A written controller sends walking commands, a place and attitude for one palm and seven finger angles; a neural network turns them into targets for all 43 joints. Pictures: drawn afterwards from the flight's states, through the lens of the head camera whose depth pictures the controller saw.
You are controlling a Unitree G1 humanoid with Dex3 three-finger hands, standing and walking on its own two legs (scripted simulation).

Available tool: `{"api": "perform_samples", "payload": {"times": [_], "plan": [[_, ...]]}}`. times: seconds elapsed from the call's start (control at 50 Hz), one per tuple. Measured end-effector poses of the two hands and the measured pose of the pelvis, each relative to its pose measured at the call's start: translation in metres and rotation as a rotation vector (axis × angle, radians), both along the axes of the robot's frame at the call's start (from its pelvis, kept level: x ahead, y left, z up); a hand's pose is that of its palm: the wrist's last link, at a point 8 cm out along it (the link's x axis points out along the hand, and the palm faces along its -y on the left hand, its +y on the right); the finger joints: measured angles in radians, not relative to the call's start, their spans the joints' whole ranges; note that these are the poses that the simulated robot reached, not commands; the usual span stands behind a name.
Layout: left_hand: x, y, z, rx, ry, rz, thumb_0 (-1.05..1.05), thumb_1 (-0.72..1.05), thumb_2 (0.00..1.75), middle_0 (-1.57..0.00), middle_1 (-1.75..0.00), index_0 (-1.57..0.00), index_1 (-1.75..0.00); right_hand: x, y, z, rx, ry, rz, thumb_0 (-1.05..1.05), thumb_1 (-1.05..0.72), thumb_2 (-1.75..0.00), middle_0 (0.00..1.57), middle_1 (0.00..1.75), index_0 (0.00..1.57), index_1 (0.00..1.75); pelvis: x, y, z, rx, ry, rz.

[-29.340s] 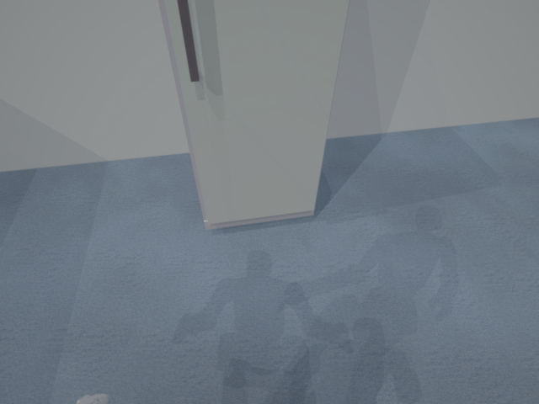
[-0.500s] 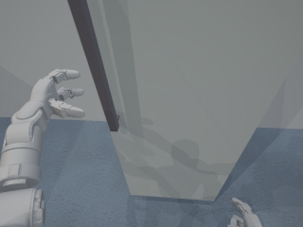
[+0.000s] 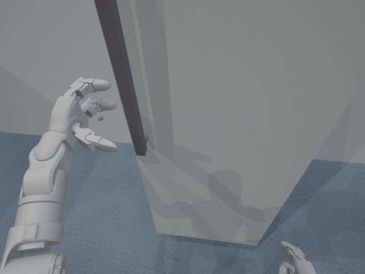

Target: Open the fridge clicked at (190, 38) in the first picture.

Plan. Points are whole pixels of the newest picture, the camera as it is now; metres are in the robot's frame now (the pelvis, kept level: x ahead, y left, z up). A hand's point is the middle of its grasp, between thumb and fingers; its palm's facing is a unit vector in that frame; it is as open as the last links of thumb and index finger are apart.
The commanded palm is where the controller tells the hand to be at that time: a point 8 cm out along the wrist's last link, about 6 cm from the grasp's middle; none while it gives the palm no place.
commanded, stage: feel for the door with the fingertips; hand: left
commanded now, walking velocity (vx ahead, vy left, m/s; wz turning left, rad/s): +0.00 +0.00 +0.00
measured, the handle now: (125, 64) +0.43 +0.13 +0.27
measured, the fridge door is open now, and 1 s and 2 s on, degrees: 0 0 0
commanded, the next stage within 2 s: slide the fingers in behind the handle in 0.62 s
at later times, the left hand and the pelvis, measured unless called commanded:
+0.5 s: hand (109, 108) +0.39 +0.17 +0.20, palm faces -0.02 -1.00 -0.06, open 13.9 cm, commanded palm +0.36 +0.22 +0.20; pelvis -0.01 -0.01 +0.00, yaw +0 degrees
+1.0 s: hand (110, 110) +0.39 +0.17 +0.19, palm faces -0.05 -1.00 -0.03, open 13.8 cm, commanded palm +0.36 +0.22 +0.20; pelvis -0.01 +0.00 +0.00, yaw -1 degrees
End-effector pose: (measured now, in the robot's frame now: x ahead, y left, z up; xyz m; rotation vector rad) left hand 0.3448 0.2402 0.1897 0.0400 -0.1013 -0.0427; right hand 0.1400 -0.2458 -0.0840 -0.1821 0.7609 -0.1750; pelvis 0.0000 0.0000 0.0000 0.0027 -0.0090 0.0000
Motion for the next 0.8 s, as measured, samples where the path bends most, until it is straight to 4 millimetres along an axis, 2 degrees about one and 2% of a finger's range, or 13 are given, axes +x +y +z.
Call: {"api": "perform_samples", "payload": {"times": [0.06,0.1,0.22,0.3,0.38,0.44,0.54,0.8], "plan": [[0.0,-0.01,0.018,0.004,-0.059,-0.015,-0.02,-0.5,0.3,-0.3,-1.2,-0.3,-1.19,0.004,0.001,0.0,0.006,-0.014,0.007,0.02,-0.91,-0.9,0.2,0.3,0.2,0.3,0.0,-0.001,0.0,-0.001,-0.01,0.004],[0.005,-0.013,0.02,0.009,-0.021,-0.015,-0.02,-0.5,0.3,-0.3,-1.2,-0.31,-1.2,0.006,0.002,0.0,0.022,-0.026,0.002,0.02,-0.91,-0.9,0.2,0.3,0.2,0.3,-0.001,-0.001,0.0,-0.001,-0.01,0.003],[0.013,-0.021,-0.008,0.0,0.171,0.001,-0.02,-0.5,0.3,-0.3,-1.2,-0.31,-1.2,0.008,0.003,-0.001,0.055,-0.044,-0.018,0.02,-0.91,-0.9,0.2,0.3,0.2,0.3,-0.005,-0.002,0.0,0.001,0.003,-0.005],[0.008,-0.025,-0.009,-0.019,0.106,0.011,-0.02,-0.5,0.3,-0.3,-1.2,-0.3,-1.19,0.005,0.001,0.001,0.041,-0.036,-0.011,0.02,-0.91,-0.9,0.2,0.3,0.2,0.3,-0.006,-0.006,0.0,0.004,-0.003,-0.01],[0.009,-0.019,0.008,-0.009,0.008,0.034,-0.02,-0.5,0.3,-0.31,-1.2,-0.31,-1.19,0.001,-0.003,0.002,0.027,-0.023,-0.008,0.02,-0.91,-0.9,0.2,0.3,0.2,0.3,-0.005,-0.009,0.0,0.004,-0.01,-0.009],[0.014,-0.015,0.014,0.014,0.023,0.041,-0.02,-0.5,0.3,-0.3,-1.2,-0.31,-1.2,-0.002,-0.006,0.0,0.025,-0.013,-0.017,0.02,-0.91,-0.9,0.2,0.3,0.2,0.3,-0.004,-0.009,-0.001,0.001,-0.009,-0.005],[0.023,-0.012,0.008,0.009,0.102,0.025,-0.02,-0.5,0.3,-0.31,-1.21,-0.33,-1.21,-0.009,-0.012,-0.007,0.023,0.018,-0.038,0.01,-0.91,-0.9,0.2,0.3,0.2,0.3,-0.005,-0.007,-0.001,0.0,0.005,0.0],[0.027,-0.008,0.005,-0.01,0.073,0.018,-0.02,-0.5,0.3,-0.35,-1.26,-0.36,-1.23,-0.019,-0.01,-0.009,0.007,0.052,-0.037,0.02,-0.91,-0.9,0.2,0.3,0.2,0.3,-0.006,-0.004,-0.001,-0.002,0.008,0.003]]}}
